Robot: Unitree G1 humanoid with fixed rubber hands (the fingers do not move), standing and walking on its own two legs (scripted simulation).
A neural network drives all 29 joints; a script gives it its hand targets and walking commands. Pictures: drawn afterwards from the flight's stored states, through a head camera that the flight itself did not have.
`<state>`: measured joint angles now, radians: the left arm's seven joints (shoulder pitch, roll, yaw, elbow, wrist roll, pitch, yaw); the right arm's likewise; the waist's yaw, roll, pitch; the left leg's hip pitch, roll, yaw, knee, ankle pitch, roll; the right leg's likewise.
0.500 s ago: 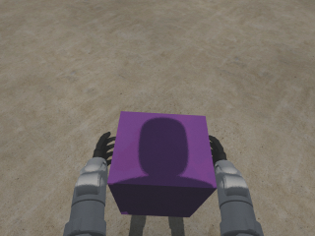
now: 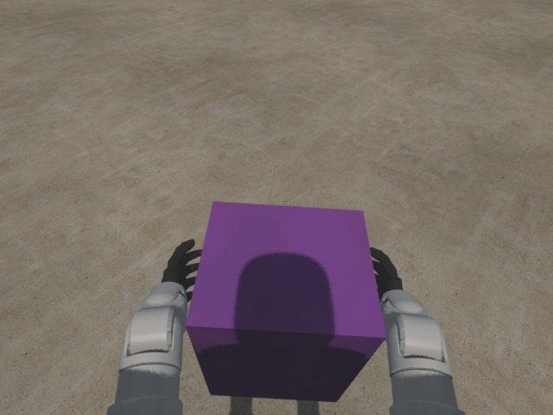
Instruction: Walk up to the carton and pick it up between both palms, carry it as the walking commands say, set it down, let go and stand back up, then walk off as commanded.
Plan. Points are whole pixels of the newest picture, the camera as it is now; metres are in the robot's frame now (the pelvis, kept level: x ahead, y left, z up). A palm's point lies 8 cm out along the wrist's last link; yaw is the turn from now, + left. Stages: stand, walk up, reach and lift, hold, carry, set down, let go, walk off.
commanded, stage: reach and lift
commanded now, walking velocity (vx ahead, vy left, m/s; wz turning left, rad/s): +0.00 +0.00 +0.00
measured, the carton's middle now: (280, 310) +0.28 +0.01 -0.02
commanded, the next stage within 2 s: hold in 0.72 s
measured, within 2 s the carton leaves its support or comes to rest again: neither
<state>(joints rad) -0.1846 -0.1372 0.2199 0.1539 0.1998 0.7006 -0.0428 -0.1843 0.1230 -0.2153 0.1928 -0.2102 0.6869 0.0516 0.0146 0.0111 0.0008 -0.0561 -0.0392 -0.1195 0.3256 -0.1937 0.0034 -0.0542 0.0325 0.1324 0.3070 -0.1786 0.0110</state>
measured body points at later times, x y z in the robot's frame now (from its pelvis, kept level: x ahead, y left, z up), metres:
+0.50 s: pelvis -0.01 -0.01 +0.00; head -0.04 -0.02 +0.45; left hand +0.29 +0.15 +0.04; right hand +0.29 -0.16 +0.03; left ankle -0.01 +0.12 -0.75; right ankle +0.00 -0.13 -0.75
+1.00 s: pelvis +0.00 +0.00 +0.00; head -0.04 -0.01 +0.45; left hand +0.28 +0.16 +0.04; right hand +0.28 -0.16 +0.03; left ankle -0.01 +0.12 -0.75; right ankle +0.00 -0.13 -0.75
